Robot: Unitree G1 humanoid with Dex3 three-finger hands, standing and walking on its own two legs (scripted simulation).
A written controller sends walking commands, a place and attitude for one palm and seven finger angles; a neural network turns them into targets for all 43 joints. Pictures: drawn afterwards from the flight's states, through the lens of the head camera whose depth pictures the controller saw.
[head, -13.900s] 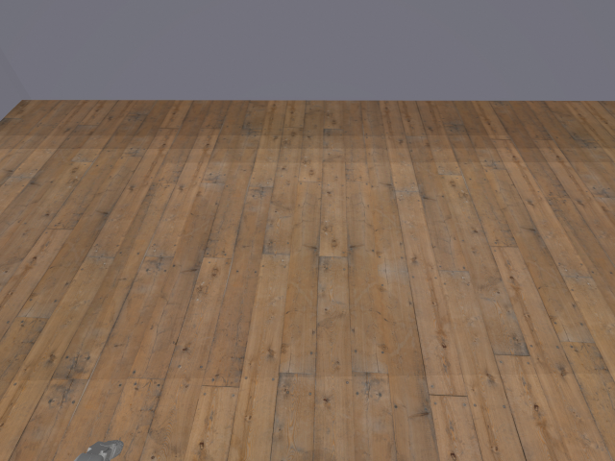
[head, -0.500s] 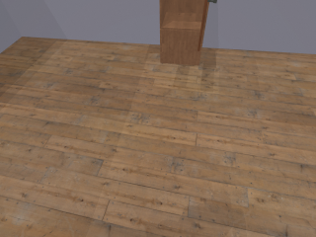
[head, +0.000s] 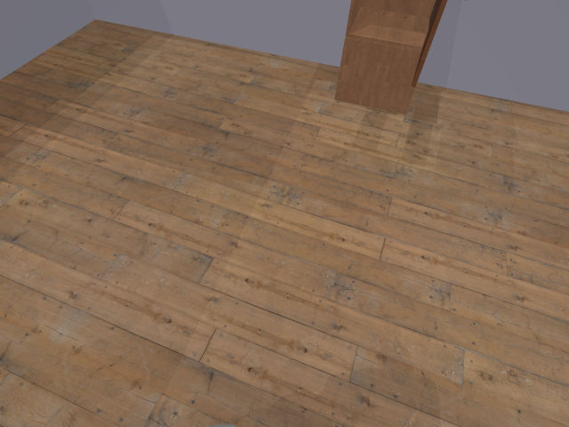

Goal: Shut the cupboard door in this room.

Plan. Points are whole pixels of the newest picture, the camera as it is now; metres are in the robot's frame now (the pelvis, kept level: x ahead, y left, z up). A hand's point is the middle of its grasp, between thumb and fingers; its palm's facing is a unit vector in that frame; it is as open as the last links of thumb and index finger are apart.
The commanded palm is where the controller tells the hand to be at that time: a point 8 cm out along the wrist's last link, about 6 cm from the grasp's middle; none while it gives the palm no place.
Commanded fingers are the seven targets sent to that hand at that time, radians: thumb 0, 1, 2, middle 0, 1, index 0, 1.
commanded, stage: turn or walk to find it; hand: left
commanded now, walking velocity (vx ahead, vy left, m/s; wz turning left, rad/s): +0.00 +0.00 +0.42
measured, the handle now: out of the picture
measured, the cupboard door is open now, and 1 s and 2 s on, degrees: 86 86 86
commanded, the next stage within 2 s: none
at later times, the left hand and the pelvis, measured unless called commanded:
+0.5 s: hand out of the picture +0.08 +0.19 -0.14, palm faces +0.18 -0.94 -0.30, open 7.4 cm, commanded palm none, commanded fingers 0.00 0.90 0.90 -0.20 -0.30 -0.20 -0.30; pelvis +0.01 -0.03 +0.00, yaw +11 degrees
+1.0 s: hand out of the picture -0.10 +0.18 -0.18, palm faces +0.46 -0.86 -0.24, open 7.4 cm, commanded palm none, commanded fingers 0.00 0.90 0.90 -0.20 -0.30 -0.20 -0.30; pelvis -0.01 +0.00 +0.00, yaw +24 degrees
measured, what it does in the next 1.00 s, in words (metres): steps on the spot, turning left: right foot, then left foot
